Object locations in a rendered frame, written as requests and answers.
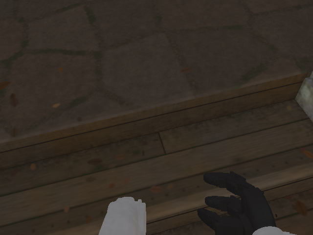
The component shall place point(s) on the robot right hand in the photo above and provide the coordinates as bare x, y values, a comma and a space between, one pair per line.
246, 215

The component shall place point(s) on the left robot thigh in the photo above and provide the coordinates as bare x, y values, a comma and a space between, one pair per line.
125, 216

